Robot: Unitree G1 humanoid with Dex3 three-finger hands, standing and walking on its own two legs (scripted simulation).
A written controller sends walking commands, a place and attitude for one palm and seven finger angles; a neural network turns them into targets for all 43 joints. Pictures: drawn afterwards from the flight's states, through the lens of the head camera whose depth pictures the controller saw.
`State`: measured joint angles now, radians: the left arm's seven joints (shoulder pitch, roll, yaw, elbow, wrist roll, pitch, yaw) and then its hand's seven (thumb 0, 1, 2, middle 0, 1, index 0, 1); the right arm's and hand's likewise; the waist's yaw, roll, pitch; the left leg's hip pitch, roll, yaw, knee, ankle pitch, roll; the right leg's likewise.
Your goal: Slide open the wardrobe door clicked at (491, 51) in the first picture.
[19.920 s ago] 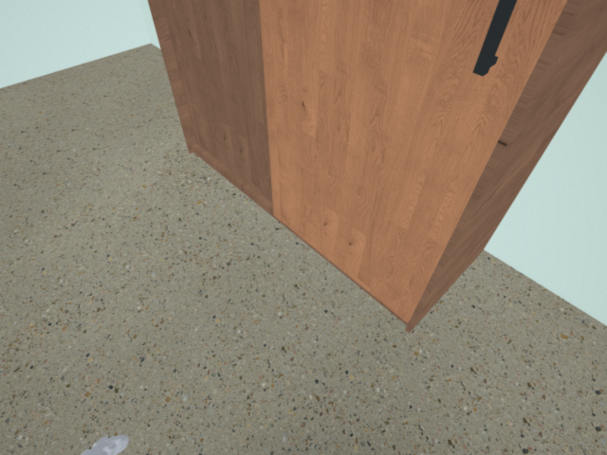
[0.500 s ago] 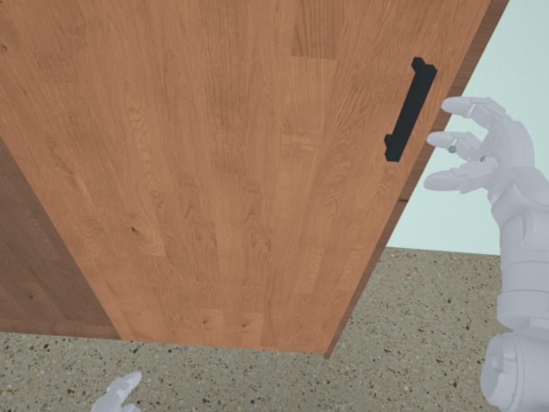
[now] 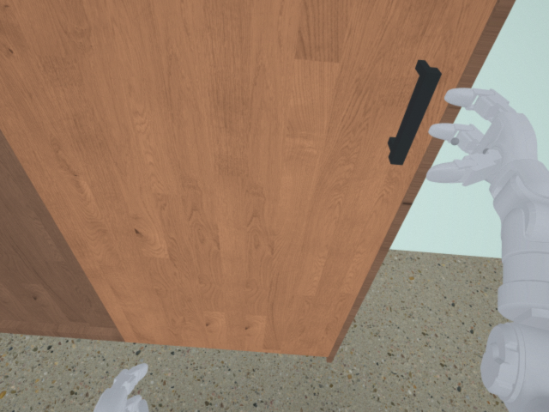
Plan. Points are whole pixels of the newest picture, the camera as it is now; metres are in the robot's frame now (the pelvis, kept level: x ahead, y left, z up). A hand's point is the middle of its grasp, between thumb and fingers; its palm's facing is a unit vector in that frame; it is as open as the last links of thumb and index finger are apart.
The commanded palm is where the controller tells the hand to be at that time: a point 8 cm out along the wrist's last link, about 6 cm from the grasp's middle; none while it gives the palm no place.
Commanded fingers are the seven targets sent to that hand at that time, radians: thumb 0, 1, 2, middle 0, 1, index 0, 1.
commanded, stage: move the hooked fingers beside the handle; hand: right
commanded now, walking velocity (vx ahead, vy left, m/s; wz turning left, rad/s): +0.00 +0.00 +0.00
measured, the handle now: (408, 114) +0.48 -0.14 +0.25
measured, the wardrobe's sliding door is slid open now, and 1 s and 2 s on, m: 0.00 0.00 0.00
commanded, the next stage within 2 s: feel for the door with the fingertips in 0.50 s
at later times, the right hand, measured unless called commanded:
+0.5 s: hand (461, 144) +0.40 -0.20 +0.25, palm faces +0.02 +1.00 -0.03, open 14.0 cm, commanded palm +0.38 -0.24 +0.25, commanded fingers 0.00 0.50 -0.30 0.30 1.20 0.30 1.20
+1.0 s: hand (432, 143) +0.41 -0.16 +0.25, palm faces -0.02 +1.00 -0.01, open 14.0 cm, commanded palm +0.38 -0.22 +0.25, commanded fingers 0.00 0.50 -0.30 0.30 1.20 0.30 1.20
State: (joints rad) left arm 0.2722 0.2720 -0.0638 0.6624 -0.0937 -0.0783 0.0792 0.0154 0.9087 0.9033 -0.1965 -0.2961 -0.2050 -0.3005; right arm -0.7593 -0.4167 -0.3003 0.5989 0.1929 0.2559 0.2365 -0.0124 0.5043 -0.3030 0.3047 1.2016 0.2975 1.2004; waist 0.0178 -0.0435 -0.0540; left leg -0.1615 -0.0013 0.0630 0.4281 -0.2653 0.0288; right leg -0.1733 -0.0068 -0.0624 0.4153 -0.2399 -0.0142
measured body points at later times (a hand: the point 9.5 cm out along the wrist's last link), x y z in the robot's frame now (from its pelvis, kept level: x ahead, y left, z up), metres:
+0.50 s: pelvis +0.00 -0.01 +0.00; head -0.02 +0.01 +0.45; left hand +0.16 +0.23 -0.09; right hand +0.40 -0.25 +0.25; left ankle -0.02 +0.10 -0.74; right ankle -0.01 -0.11 -0.74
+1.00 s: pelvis -0.01 -0.01 +0.00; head -0.03 +0.01 +0.45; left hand +0.14 +0.23 -0.10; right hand +0.40 -0.21 +0.25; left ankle -0.02 +0.10 -0.74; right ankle -0.01 -0.11 -0.74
